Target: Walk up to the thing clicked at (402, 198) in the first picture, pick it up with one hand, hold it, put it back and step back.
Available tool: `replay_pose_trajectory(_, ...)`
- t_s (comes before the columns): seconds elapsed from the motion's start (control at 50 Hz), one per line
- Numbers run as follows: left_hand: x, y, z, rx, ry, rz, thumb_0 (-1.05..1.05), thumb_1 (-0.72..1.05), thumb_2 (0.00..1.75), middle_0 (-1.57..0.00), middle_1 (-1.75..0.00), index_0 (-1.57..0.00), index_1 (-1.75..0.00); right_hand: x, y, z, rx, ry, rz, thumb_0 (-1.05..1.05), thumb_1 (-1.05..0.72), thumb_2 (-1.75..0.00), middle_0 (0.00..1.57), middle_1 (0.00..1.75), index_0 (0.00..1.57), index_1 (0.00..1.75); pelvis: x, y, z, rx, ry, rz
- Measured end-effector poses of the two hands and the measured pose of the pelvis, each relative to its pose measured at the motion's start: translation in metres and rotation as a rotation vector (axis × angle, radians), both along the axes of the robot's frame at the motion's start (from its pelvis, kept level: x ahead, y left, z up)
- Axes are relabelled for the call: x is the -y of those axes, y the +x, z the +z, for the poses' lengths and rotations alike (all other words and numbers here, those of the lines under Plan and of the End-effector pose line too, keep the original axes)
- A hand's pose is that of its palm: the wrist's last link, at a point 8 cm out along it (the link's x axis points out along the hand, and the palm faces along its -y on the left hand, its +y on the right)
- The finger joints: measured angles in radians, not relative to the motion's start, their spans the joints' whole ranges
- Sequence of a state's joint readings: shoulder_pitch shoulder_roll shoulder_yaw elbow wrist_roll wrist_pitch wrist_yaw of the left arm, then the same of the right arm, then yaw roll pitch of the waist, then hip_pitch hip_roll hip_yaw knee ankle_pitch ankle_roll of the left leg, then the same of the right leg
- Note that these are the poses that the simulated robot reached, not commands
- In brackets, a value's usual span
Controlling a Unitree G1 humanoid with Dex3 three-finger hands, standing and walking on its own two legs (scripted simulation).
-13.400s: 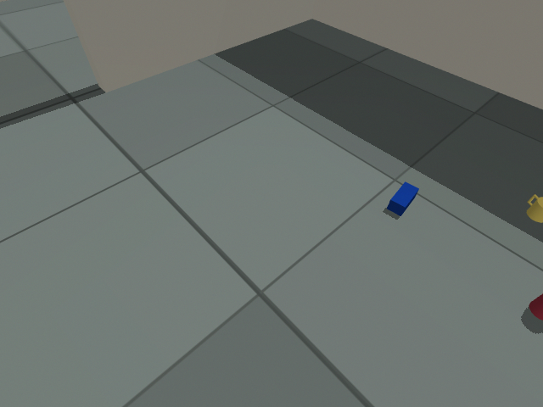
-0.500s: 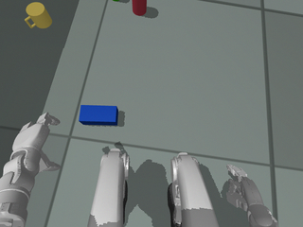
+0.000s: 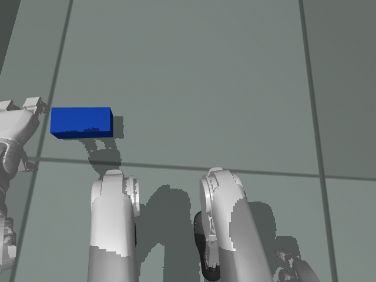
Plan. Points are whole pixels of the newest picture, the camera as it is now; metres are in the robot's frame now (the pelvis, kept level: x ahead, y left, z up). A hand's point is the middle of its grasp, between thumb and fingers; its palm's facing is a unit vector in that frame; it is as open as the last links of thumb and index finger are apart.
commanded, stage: rise first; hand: left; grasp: from above
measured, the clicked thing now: (84, 123) +0.51 +0.28 -0.33
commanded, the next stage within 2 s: none
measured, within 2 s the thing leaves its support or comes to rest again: neither
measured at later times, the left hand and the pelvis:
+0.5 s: hand (40, 133) +0.43 +0.34 -0.20, palm faces -0.46 -0.05 -0.88, open 14.1 cm; pelvis +0.01 +0.00 -0.03, yaw -2 degrees
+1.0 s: hand (48, 129) +0.44 +0.33 -0.22, palm faces -0.45 -0.07 -0.89, open 14.1 cm; pelvis +0.01 +0.00 -0.04, yaw -3 degrees
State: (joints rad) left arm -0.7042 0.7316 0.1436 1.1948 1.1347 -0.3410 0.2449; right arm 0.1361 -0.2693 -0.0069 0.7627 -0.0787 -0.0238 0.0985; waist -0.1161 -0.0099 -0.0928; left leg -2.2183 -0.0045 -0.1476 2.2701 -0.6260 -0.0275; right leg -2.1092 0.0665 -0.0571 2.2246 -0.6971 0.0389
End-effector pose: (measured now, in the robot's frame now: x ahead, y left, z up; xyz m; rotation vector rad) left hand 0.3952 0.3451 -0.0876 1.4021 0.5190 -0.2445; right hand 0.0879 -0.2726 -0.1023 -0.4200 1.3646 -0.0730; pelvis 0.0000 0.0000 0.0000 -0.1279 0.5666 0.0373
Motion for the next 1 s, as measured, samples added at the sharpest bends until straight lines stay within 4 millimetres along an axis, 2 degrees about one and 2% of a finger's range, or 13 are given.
replay_pose_trajectory(0.22, 0.002, 0.023, -0.027, 0.009, 0.05, -0.054, 0.0, -0.53, 1.03, -0.08, -0.95, -0.07, -0.96, -0.008, 0.011, -0.015, -0.013, 0.0, 0.034, 0.01, -0.9, -0.89, 0.2, 0.3, 0.2, 0.3, -0.002, 0.004, -0.017, -0.004, -0.016, -0.011)
replay_pose_trajectory(0.46, 0.003, 0.036, -0.048, 0.01, 0.076, -0.103, 0.0, -0.51, 1.0, -0.1, -0.96, -0.09, -0.96, -0.008, 0.014, -0.022, -0.052, -0.015, 0.038, 0.0, -0.91, -0.9, 0.2, 0.3, 0.2, 0.3, -0.004, 0.012, -0.027, -0.014, -0.024, -0.023)
replay_pose_trajectory(0.8, 0.01, 0.05, -0.065, 0.026, 0.082, -0.079, 0.0, -0.52, 1.0, -0.08, -1.01, -0.08, -1.0, -0.002, 0.005, -0.036, -0.088, -0.016, 0.048, 0.0, -0.91, -0.9, 0.2, 0.3, 0.2, 0.3, 0.001, 0.014, -0.041, -0.01, -0.018, -0.038)
replay_pose_trajectory(1.0, 0.011, 0.055, -0.07, 0.02, 0.075, -0.072, 0.0, -0.53, 1.01, -0.08, -1.02, -0.08, -1.02, -0.002, -0.004, -0.037, -0.111, -0.017, 0.047, 0.0, -0.91, -0.9, 0.2, 0.3, 0.2, 0.3, 0.001, 0.014, -0.044, -0.005, -0.022, -0.042)
